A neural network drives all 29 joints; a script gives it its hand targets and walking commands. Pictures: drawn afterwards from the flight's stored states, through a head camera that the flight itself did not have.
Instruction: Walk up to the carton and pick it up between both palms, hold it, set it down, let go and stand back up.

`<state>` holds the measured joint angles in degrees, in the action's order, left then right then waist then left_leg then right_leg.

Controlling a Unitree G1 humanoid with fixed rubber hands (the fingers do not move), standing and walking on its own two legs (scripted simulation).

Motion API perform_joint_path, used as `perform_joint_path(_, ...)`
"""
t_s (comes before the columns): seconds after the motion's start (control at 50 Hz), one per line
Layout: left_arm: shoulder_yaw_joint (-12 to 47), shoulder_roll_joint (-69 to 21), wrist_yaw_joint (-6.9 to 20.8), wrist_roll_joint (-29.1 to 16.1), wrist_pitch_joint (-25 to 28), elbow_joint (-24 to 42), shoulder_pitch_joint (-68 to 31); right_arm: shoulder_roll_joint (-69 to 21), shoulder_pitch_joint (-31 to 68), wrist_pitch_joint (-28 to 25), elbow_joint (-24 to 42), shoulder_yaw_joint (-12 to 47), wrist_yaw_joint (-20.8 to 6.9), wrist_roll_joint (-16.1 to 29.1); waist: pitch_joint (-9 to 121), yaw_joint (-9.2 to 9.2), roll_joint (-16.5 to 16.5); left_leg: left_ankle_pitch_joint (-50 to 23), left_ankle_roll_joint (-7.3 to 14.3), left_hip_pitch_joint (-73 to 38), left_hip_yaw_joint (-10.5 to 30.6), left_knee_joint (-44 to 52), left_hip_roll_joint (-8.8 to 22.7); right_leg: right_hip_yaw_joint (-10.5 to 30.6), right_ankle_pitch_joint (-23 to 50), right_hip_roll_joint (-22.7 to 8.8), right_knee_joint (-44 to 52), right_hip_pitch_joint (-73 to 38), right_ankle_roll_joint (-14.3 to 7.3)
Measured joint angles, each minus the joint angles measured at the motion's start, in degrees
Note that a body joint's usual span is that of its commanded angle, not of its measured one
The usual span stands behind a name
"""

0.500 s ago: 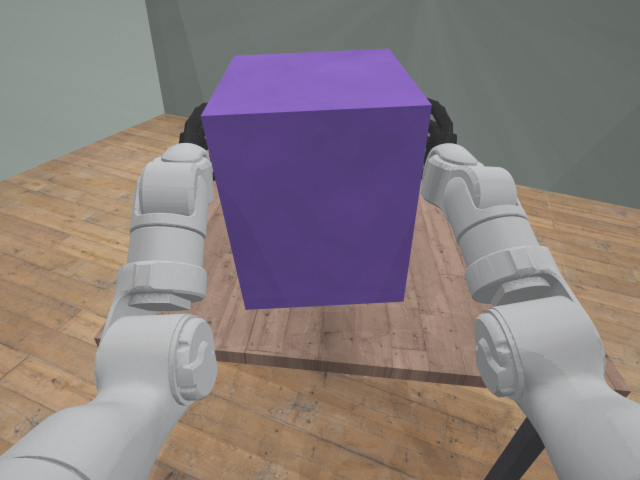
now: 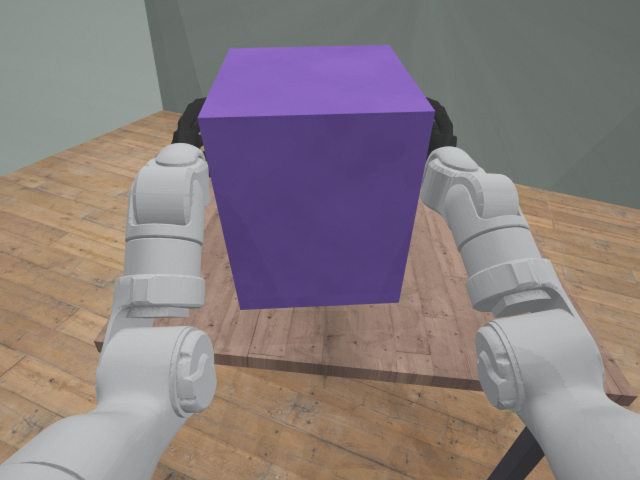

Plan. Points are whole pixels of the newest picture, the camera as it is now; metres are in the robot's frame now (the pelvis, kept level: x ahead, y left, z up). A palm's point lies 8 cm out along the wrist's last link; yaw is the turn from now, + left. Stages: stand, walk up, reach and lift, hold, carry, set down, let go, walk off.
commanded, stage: hold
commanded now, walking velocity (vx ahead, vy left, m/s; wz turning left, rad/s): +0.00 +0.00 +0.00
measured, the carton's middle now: (315, 176) +0.38 +0.01 +0.25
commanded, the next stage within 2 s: set down in 0.10 s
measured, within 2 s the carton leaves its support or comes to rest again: neither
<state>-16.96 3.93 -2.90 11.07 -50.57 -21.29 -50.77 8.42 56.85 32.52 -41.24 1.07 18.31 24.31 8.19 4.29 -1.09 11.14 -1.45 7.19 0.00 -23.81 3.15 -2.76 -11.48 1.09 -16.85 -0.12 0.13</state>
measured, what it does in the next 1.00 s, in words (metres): stands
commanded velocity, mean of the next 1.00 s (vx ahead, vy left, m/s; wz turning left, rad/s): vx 0.00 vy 0.00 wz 0.00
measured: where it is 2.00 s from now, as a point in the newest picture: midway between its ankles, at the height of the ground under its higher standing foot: outside the picture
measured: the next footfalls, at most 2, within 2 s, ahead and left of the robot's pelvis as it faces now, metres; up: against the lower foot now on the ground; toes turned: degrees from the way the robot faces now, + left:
none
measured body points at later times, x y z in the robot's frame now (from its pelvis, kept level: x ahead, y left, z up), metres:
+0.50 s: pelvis -0.01 +0.00 +0.00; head -0.11 +0.02 +0.44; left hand +0.38 +0.15 +0.29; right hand +0.38 -0.14 +0.28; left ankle +0.03 +0.13 -0.75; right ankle -0.02 -0.12 -0.75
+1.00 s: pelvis +0.01 +0.00 +0.00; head -0.05 +0.03 +0.45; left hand +0.41 +0.14 +0.23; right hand +0.40 -0.15 +0.21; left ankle +0.03 +0.13 -0.75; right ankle -0.02 -0.12 -0.75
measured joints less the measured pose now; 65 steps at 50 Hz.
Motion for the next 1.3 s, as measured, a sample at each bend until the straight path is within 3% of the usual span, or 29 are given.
perform_joint_path(0.24, -0.07, -0.91, -0.16, 1.44, -0.59, 4.73, 1.13, 0.08, -0.34, -1.20, 1.71, 0.36, -0.86, -0.39, -1.62, 1.58, 0.54, 0.27, 0.12, -1.72, 0.35, -0.46, -0.21, -0.31, 0.01, -0.14, 0.28, -2.22, 0.16)
perform_joint_path(0.34, -3.17, -2.04, 0.53, 3.54, 1.71, 0.79, -1.59, -0.94, 0.85, -2.96, -1.39, -2.16, -2.09, -3.20, -2.49, 1.19, 0.86, -0.29, 0.42, -2.47, 0.16, 0.12, -0.46, -0.16, 0.02, -0.42, -0.28, -2.38, 0.23)
perform_joint_path(0.48, -5.91, -2.25, 1.95, 6.89, 8.97, -7.60, -4.72, -3.54, 1.45, -9.68, -7.81, -7.53, -5.12, -10.38, -2.56, -0.24, 0.13, -1.86, 0.49, -2.52, -0.59, 2.26, -0.57, 0.53, 0.64, -0.59, -0.36, -1.13, 0.10)
perform_joint_path(0.62, -5.65, -1.92, 3.03, 8.60, 14.48, -11.01, -3.78, -6.40, -0.95, -17.37, -11.68, -11.49, -6.81, -15.37, -4.88, -0.81, -2.47, -2.79, 0.12, -4.31, -0.38, 4.08, -0.47, 0.31, 1.07, -0.43, 0.72, -2.65, -0.25)
perform_joint_path(0.82, 1.21, -1.28, 1.37, 6.35, 16.71, -6.41, 1.24, -7.71, -7.14, -25.55, -10.43, -10.71, -7.54, -14.34, -7.92, 0.00, -5.30, -1.73, -0.49, -4.52, 1.32, 2.94, -0.58, -1.36, 0.16, -0.34, 1.09, -4.23, -0.61)
perform_joint_path(1.02, 1.50, -3.40, 0.90, 7.55, 17.36, -2.59, 3.24, -5.42, -9.77, -25.44, -5.85, -6.32, -7.23, -12.62, -10.00, 0.74, -2.44, 0.07, 0.05, -5.19, 1.22, 1.50, -0.98, -1.30, -0.86, -0.75, 1.03, -5.55, -0.02)
perform_joint_path(1.3, 0.07, -5.57, 1.47, 6.95, 17.54, 2.16, 8.14, -5.69, -14.38, -24.01, -0.32, -3.76, -6.40, -14.08, -11.16, -0.27, -0.70, -0.31, 0.22, -4.53, 1.01, 1.99, -1.42, -1.14, -1.31, -1.26, -0.12, -4.10, 0.27)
